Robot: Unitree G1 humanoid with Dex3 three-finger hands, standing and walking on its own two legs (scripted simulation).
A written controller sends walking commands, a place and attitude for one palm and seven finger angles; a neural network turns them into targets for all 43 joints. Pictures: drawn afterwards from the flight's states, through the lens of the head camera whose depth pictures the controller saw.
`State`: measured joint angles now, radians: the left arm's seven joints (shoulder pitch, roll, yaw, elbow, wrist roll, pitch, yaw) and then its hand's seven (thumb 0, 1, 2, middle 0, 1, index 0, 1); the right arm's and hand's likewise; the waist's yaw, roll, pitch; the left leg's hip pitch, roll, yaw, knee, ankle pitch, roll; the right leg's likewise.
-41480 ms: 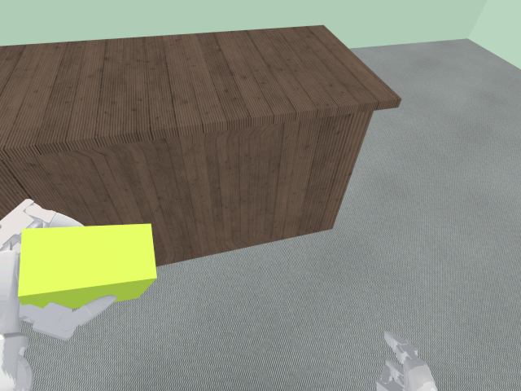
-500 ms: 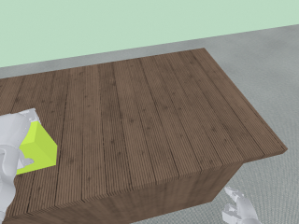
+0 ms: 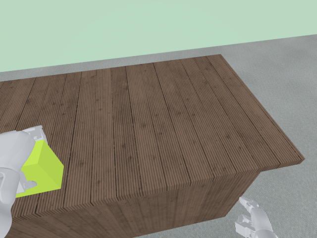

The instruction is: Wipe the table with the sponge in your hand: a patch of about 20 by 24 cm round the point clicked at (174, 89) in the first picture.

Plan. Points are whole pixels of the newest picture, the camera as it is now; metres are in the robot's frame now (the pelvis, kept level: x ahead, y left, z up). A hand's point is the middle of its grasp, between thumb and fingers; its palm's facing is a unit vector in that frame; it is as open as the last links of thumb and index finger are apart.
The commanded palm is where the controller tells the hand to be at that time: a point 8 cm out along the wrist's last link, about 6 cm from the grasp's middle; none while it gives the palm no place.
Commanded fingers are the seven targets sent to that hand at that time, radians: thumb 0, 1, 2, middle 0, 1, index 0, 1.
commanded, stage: lift the sponge slowly off the table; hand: left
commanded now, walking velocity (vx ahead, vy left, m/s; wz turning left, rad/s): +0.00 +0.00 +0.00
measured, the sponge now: (33, 173) +0.21 +0.35 +0.05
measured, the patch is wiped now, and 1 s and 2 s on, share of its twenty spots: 1.00 1.00 1.00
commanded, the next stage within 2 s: bring the sponge back beside the body in 1.84 s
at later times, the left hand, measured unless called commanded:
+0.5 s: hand (24, 160) +0.22 +0.34 +0.11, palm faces -0.05 -0.03 -1.00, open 10.5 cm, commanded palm +0.19 +0.34 +0.18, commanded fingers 0.00 0.10 1.30 -1.20 -1.60 -1.20 -1.60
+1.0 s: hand (18, 151) +0.22 +0.34 +0.14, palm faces -0.03 -0.01 -1.00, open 10.4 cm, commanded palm +0.19 +0.35 +0.21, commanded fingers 0.00 0.10 1.30 -1.20 -1.60 -1.20 -1.60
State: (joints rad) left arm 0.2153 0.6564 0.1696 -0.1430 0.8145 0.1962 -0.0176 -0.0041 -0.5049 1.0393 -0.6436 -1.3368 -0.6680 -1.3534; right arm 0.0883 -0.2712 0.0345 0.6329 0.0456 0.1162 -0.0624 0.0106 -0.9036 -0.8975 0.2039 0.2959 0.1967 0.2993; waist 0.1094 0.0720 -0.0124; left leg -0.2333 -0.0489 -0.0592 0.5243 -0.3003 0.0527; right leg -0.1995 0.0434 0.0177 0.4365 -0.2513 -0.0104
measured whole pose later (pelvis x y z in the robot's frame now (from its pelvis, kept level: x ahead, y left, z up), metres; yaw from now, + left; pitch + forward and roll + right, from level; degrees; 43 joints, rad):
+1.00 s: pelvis -0.01 -0.01 +0.01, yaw +1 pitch -3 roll -1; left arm 0.08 0.73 0.17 -0.13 0.79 0.15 -0.16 0.00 -0.53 1.04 -0.69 -1.29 -0.71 -1.31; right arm 0.07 -0.29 0.05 0.64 0.05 0.09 -0.09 0.01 -0.90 -0.90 0.20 0.30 0.20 0.30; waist 0.12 0.09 0.04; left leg -0.14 -0.05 -0.08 0.44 -0.25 0.04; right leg -0.11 0.04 0.00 0.36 -0.21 -0.02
